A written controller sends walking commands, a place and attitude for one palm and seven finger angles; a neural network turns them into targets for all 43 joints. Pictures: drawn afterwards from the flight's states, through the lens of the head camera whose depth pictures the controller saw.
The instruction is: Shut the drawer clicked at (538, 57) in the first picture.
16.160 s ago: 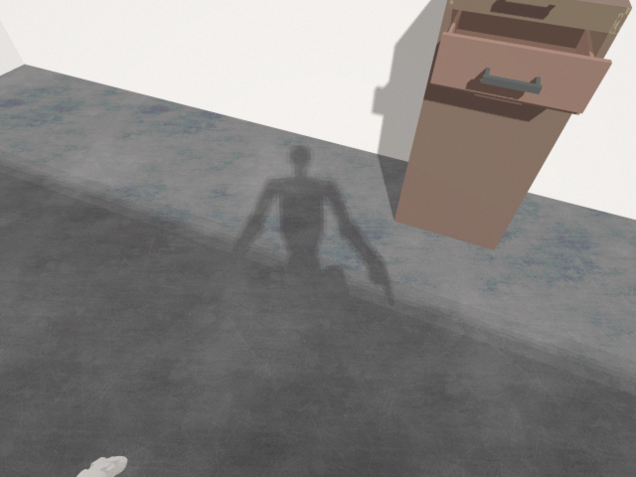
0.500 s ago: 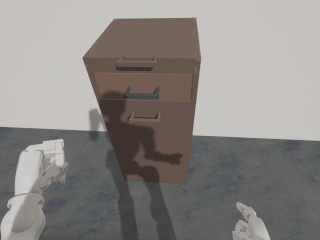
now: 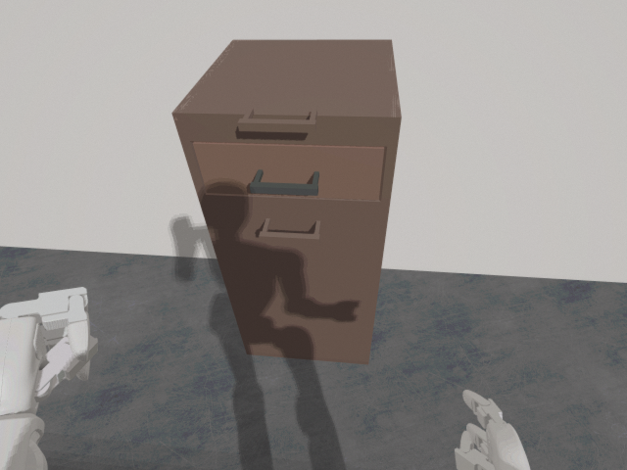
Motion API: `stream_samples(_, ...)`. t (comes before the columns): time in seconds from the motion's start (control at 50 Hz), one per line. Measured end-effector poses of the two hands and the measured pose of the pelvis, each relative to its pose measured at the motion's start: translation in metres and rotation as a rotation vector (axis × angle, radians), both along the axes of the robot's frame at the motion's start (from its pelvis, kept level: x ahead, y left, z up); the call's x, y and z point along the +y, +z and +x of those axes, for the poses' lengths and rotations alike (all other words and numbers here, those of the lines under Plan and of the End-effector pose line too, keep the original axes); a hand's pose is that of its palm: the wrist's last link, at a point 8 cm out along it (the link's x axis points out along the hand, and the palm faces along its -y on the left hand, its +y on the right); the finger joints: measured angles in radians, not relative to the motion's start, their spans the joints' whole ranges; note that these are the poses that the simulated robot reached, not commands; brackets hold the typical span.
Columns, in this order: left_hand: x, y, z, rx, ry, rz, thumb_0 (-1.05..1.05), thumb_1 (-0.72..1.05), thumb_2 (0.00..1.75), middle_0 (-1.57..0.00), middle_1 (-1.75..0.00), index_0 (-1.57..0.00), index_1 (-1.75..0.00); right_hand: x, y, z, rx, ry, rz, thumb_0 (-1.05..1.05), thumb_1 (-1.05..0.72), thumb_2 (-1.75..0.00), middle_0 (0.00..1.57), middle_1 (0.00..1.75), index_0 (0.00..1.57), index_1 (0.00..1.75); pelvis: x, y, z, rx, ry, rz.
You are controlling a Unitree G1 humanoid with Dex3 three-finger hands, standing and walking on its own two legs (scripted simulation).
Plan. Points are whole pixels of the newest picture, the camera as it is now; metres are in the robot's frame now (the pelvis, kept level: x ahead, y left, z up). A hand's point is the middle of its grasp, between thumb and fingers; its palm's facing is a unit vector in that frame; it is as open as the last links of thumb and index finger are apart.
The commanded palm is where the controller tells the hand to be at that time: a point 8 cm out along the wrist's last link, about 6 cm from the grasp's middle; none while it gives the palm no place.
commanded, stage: step back with the hand held close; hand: left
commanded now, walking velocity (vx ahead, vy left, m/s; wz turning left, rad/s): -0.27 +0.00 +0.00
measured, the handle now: (285, 182) +0.64 +0.14 +0.02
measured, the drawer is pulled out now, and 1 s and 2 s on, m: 0.00 0.00 0.00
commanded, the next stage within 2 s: stop stepping back and stand still in 1.36 s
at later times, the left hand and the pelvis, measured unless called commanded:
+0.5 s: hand (57, 388) +0.14 +0.25 +0.15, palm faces +0.32 -0.80 -0.50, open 3.2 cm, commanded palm +0.08 +0.30 +0.17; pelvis -0.05 +0.02 -0.01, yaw +0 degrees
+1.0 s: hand (3, 466) +0.08 +0.26 +0.15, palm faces +0.33 -0.82 -0.48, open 3.2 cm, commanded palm +0.01 +0.30 +0.17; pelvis -0.12 +0.02 -0.01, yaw +0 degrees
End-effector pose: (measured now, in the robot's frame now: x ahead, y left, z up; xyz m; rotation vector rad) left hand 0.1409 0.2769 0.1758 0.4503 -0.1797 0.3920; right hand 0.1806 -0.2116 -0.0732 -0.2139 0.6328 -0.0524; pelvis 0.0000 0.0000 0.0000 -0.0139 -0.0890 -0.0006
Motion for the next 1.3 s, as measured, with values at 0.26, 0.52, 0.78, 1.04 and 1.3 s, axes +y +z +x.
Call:
stream_samples(0.26, 0.01, 0.0, -0.002, 0.093, -0.078, 0.105, 0.01, 0.89, 0.9, -1.41, -1.6, -1.4, -1.6, -0.018, -0.012, -0.033, 0.14, -0.123, -0.031, 0.01, -0.9, -0.89, 0.2, 0.3, 0.2, 0.3, 0.013, -0.002, -0.015, 0.091, -0.006, 0.004)
stream_samples(0.52, 0.014, -0.001, -0.042, 0.027, -0.09, 0.126, 0.01, 0.88, 0.9, -1.41, -1.6, -1.4, -1.6, -0.008, -0.008, -0.067, 0.095, -0.124, -0.04, 0.01, -0.9, -0.89, 0.2, 0.3, 0.2, 0.3, 0.017, -0.01, -0.055, 0.091, -0.006, -0.006)
stream_samples(0.78, 0.031, -0.004, -0.073, -0.072, -0.081, 0.126, 0.01, 0.88, 0.9, -1.41, -1.6, -1.41, -1.6, -0.001, -0.013, -0.118, 0.12, -0.134, -0.1, 0.01, -0.9, -0.89, 0.2, 0.3, 0.2, 0.3, 0.03, -0.016, -0.087, 0.083, 0.013, -0.042)
stream_samples(1.04, 0.013, -0.005, -0.106, -0.036, -0.156, 0.119, 0.01, 0.89, 0.9, -1.41, -1.6, -1.4, -1.6, 0.008, -0.017, -0.132, 0.117, -0.058, -0.046, 0.01, -0.9, -0.89, 0.2, 0.3, 0.21, 0.3, 0.018, -0.015, -0.129, 0.13, 0.005, -0.049)
stream_samples(1.3, 0.057, 0.0, -0.139, -0.111, -0.12, 0.131, 0.01, 0.88, 0.9, -1.41, -1.6, -1.41, -1.6, 0.018, 0.001, -0.166, 0.077, -0.089, -0.128, 0.01, -0.91, -0.89, 0.2, 0.3, 0.2, 0.3, 0.043, -0.015, -0.157, 0.097, 0.015, -0.073)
